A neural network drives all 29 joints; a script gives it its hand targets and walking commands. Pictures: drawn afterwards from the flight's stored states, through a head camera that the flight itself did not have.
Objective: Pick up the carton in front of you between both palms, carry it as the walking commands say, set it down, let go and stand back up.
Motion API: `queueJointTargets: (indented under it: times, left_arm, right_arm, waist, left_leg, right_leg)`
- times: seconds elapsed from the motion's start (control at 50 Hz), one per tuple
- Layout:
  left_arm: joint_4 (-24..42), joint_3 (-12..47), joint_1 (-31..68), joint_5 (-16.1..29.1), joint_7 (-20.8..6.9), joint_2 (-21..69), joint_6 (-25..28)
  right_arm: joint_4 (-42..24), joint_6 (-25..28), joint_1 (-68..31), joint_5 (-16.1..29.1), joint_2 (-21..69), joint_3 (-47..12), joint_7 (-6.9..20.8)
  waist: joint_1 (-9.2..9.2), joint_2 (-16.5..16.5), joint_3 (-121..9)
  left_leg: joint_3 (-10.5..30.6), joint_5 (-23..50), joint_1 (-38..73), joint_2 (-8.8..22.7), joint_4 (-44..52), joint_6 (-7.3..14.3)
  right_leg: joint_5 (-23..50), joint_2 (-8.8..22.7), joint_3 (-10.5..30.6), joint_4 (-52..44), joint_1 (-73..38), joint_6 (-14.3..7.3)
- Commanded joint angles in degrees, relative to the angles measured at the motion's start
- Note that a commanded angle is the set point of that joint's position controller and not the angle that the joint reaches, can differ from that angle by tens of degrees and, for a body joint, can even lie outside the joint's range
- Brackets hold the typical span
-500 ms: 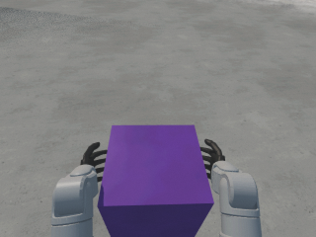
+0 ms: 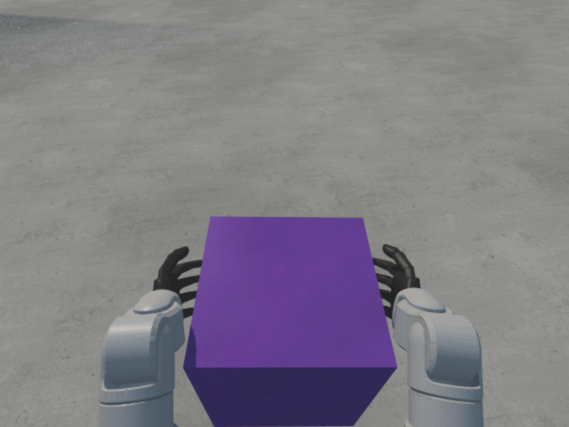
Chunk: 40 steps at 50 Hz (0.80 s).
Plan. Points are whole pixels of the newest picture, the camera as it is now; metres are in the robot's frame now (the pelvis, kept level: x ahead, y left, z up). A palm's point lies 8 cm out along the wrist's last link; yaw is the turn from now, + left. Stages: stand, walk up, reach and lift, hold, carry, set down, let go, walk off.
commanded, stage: carry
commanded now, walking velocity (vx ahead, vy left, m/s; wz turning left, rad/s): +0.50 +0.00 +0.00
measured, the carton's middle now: (285, 326) +0.27 +0.00 +0.02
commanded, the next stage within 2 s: none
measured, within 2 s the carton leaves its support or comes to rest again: neither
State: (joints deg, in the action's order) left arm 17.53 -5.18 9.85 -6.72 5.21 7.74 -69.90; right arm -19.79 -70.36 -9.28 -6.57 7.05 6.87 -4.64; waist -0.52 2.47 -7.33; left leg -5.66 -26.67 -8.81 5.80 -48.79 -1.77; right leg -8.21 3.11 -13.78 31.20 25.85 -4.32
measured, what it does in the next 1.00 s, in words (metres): walks ahead: left foot, then right foot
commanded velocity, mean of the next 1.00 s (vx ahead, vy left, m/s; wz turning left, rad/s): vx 0.50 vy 0.00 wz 0.00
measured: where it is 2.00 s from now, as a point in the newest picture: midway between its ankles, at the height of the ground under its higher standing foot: (282, 219)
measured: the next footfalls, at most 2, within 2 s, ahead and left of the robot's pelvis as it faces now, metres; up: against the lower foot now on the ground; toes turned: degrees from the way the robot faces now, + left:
left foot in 0.42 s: +0.46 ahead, +0.12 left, +0.00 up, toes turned +10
right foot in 0.90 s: +0.78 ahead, -0.11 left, +0.00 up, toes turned -12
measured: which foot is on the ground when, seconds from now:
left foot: up 0.00-0.40, down 0.42-0.92, up 0.94-1.00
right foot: down 0.00-0.44, up 0.46-0.88, down 0.90-1.00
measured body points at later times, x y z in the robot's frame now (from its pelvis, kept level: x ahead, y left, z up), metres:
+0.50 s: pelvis +0.33 +0.03 +0.00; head +0.33 +0.04 +0.45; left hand +0.61 +0.18 +0.06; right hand +0.60 -0.13 +0.07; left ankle +0.42 +0.11 -0.72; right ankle +0.13 -0.08 -0.65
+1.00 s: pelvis +0.67 -0.02 +0.01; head +0.67 -0.03 +0.46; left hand +0.94 +0.13 +0.08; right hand +0.95 -0.17 +0.08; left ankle +0.49 +0.10 -0.63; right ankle +0.74 -0.10 -0.72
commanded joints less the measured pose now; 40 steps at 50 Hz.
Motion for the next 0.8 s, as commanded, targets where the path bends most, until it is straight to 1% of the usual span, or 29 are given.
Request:
queueJointTargets:
  times: [0.0,0.02,0.04,0.06,0.08,0.12,0.14,0.2,0.26,0.32,0.34,0.36,0.38,0.4,0.42,0.44,0.46,0.48,0.5,0.52,0.54,0.56,0.6,0.62,0.64,0.7,0.74,0.78]
  left_arm:
    - [4.21,38.16,24.64,23.74,-14.83,50.05,-0.45]
    - [5.02,38.72,26.19,24.14,-15.02,51.97,0.05]
    - [5.95,39.3,27.76,24.6,-15.26,53.43,0.56]
    - [6.59,39.57,28.85,24.97,-15.43,54.26,0.96]
    - [7.39,39.96,29.21,25.5,-15.6,54.59,1.19]
    - [8.76,40.41,28.93,26.19,-15.91,54.27,1.48]
    - [9.44,40.49,28.67,26.36,-15.97,53.83,1.51]
    - [10.37,40.17,26.79,26.1,-15.81,51.52,1.03]
    - [8.83,39.33,23.57,24.62,-15.54,49.09,0.22]
    - [6.94,38.83,22.49,23.33,-15.34,48.07,-0.34]
    - [6.43,38.83,22.54,23.08,-15.32,47.98,-0.43]
    - [6.08,38.88,22.78,22.93,-15.3,48.0,-0.47]
    - [5.94,39.02,23.31,22.93,-15.29,48.11,-0.51]
    - [5.84,39.22,23.93,22.93,-15.3,48.07,-0.54]
    - [6.48,39.86,25.59,23.42,-15.27,48.26,-0.79]
    - [7.17,40.76,26.31,23.9,-15.41,49.0,-0.75]
    - [6.39,41.25,27.42,23.79,-15.51,50.6,-0.07]
    - [6.24,41.31,27.72,24.03,-15.65,52.31,0.77]
    - [6.51,41.87,28.35,24.29,-15.67,54.19,1.58]
    - [6.68,42.21,28.39,24.55,-15.57,55.85,2.27]
    - [7.12,42.41,28.03,24.62,-15.37,56.78,2.86]
    - [7.34,42.63,27.05,24.49,-15.09,57.22,3.38]
    - [7.72,42.91,24.68,23.73,-14.48,57.33,4.2]
    - [8.02,42.99,23.87,23.3,-14.21,57.07,4.43]
    - [8.37,43.01,23.22,22.98,-14.0,56.58,4.51]
    - [10.2,42.96,22.67,22.94,-13.65,54.21,4.04]
    - [11.22,42.7,22.84,23.3,-13.6,52.09,3.09]
    - [11.32,42.18,22.74,23.58,-13.76,49.87,1.81]
  right_arm:
    - [-2.66,-0.88,-27.11,23.9,50.01,-42.04,14.3]
    - [-2.49,-0.3,-27.63,24.01,51.83,-42.38,14.41]
    - [-2.62,0.32,-27.79,23.97,53.15,-42.69,14.39]
    - [-2.62,0.8,-28.36,24.05,55.07,-43.2,14.28]
    - [-2.91,1.31,-28.17,23.99,55.91,-43.41,14.09]
    - [-4.19,2.01,-27.42,23.48,56.22,-43.61,13.49]
    - [-4.9,2.13,-27.04,23.18,55.98,-43.6,13.17]
    - [-6.11,1.72,-25.06,22.57,54.06,-43.25,12.47]
    - [-5.02,0.74,-22.68,22.12,51.91,-42.82,12.59]
    - [-3.69,-0.04,-22.66,22.4,50.68,-42.46,13.34]
    - [-3.25,-0.2,-22.82,22.58,50.54,-42.3,13.6]
    - [-2.66,-0.28,-22.8,22.7,50.47,-42.08,13.84]
    - [-1.69,-0.26,-22.3,22.66,50.67,-41.71,14.07]
    - [-0.65,-0.16,-21.91,22.63,50.65,-41.1,14.31]
    - [0.9,0.2,-21.44,21.94,50.31,-40.36,14.61]
    - [2.4,1.0,-21.02,22.11,51.75,-40.74,14.81]
    - [0.82,1.51,-22.09,23.08,53.43,-40.84,15.01]
    - [0.07,2.08,-23.13,23.71,55.39,-41.42,15.13]
    - [-0.82,2.75,-24.19,24.14,57.08,-41.94,15.21]
    - [-1.96,3.3,-25.41,24.67,58.25,-42.5,15.24]
    - [-2.93,3.75,-25.96,24.99,58.88,-42.88,15.28]
    - [-3.56,4.08,-25.45,25.22,58.96,-43.11,15.35]
    - [-4.45,4.44,-23.69,25.5,58.27,-43.48,15.61]
    - [-4.78,4.52,-22.9,25.54,57.68,-43.62,15.73]
    - [-5.13,4.52,-22.26,25.52,56.98,-43.7,15.81]
    - [-6.79,4.11,-21.43,25.29,54.06,-43.48,15.67]
    - [-7.52,3.39,-21.05,24.77,51.88,-42.87,15.27]
    - [-7.13,2.39,-20.36,23.76,49.83,-42.01,14.79]
  waist:
    - [-0.87,-12.14,-15.76]
    - [-0.46,-6.28,-14.84]
    - [-0.14,-5.33,-14.22]
    - [-0.07,-7.02,-14.35]
    - [-0.12,-8.4,-14.21]
    - [-0.12,-9.75,-12.99]
    - [-0.11,-9.89,-12.17]
    - [-0.28,-9.54,-9.76]
    - [-0.43,-10.17,-7.4]
    - [-0.51,-11.46,-4.71]
    - [-0.44,-11.82,-4.52]
    - [-0.17,-11.97,-5.51]
    - [0.81,-10.4,-7.77]
    - [1.97,-6.99,-11.49]
    - [2.69,4.64,-16.73]
    - [2.49,18.06,-18.81]
    - [2.24,12.7,-17.29]
    - [2.27,8.36,-17.49]
    - [2.06,2.87,-16.58]
    - [1.67,1.21,-16.34]
    - [1.44,2.01,-16.58]
    - [1.36,3.32,-16.5]
    - [1.3,4.59,-15.18]
    - [1.31,4.9,-14.08]
    - [1.34,4.92,-12.98]
    - [1.47,5.06,-9.58]
    - [1.66,5.77,-7.59]
    - [1.77,6.27,-5.69]
  left_leg:
    - [5.05,0.61,-32.36,-0.96,-24.65,2.28]
    - [5.74,4.5,-31.37,1.12,-21.28,2.56]
    - [6.01,7.74,-29.16,2.33,-16.88,2.51]
    - [4.94,10.0,-27.16,2.14,-13.98,2.3]
    - [3.88,11.58,-26.56,1.75,-11.42,2.0]
    - [2.2,14.39,-27.67,1.66,-5.86,1.15]
    - [1.28,16.0,-28.77,1.63,-2.65,0.66]
    - [-1.46,20.23,-29.02,0.62,7.95,0.14]
    - [-3.92,24.1,-27.29,-1.01,15.58,1.13]
    - [-5.49,26.4,-23.93,-1.88,20.46,2.51]
    - [-6.19,25.95,-21.21,-2.38,21.58,3.0]
    - [-7.68,24.45,-16.26,-3.71,22.44,3.33]
    - [-10.45,22.73,-7.28,-6.14,24.97,3.43]
    - [-8.66,18.81,5.39,-4.96,23.8,3.61]
    - [14.25,11.57,18.38,9.8,27.25,9.02]
    - [34.61,14.51,26.6,18.21,35.06,15.16]
    - [31.51,23.38,26.08,18.67,34.47,15.5]
    - [25.71,29.2,23.42,16.81,32.52,14.37]
    - [20.74,31.94,19.41,15.55,32.39,12.12]
    - [16.96,30.66,15.9,14.44,33.8,10.14]
    - [13.47,27.77,14.05,13.4,35.07,8.93]
    - [11.25,26.29,13.02,12.69,36.2,8.72]
    - [8.13,23.85,12.64,12.12,38.42,9.41]
    - [6.85,24.15,13.07,11.85,39.16,9.78]
    - [5.53,25.42,13.68,11.31,39.39,9.87]
    - [1.67,30.48,14.39,9.39,39.08,9.16]
    - [-0.48,33.32,14.58,8.63,38.6,8.54]
    - [-1.7,35.56,14.99,8.31,37.89,7.72]
  right_leg:
    - [8.44,19.84,32.89,-15.81,-38.85,-7.27]
    - [8.59,18.6,28.11,-16.31,-34.87,-5.1]
    - [6.92,17.42,24.05,-17.77,-31.18,-3.13]
    - [4.97,16.45,20.59,-19.04,-29.05,-2.08]
    - [2.85,15.56,18.27,-20.43,-28.17,-1.95]
    - [0.14,14.61,15.2,-22.69,-28.16,-2.56]
    - [1.06,14.22,14.01,-23.3,-28.94,-3.03]
    - [8.15,12.2,10.02,-22.51,-31.12,-3.11]
    - [15.12,11.52,7.32,-21.17,-33.04,-2.21]
    - [19.83,11.1,5.17,-19.14,-34.34,-0.57]
    - [23.12,10.99,4.29,-17.05,-34.3,0.08]
    - [27.51,10.61,3.08,-13.1,-33.54,0.85]
    - [29.51,8.81,0.14,-5.13,-30.64,2.19]
    - [24.04,7.03,-0.54,5.45,-22.96,3.5]
    - [9.97,3.13,0.6,22.36,-8.47,6.23]
    - [-16.24,-4.25,4.79,35.32,7.05,7.31]
    - [-19.78,-1.97,11.02,42.71,12.24,5.57]
    - [-18.17,0.65,13.45,44.11,13.02,3.95]
    - [-14.64,3.05,14.06,40.79,12.46,3.25]
    - [-11.25,4.59,14.52,36.08,10.6,3.1]
    - [-9.26,4.65,13.6,33.02,8.65,3.29]
    - [-8.23,4.17,12.31,30.33,7.83,3.62]
    - [-6.52,3.92,10.59,23.87,8.5,4.59]
    - [-5.27,3.9,9.6,20.43,9.52,5.08]
    - [-3.66,3.8,8.66,16.86,10.38,5.4]
    - [1.37,2.7,5.9,6.66,9.73,5.65]
    - [4.88,1.71,4.1,2.12,8.16,5.32]
    - [7.03,1.01,2.85,-1.23,6.26,4.47]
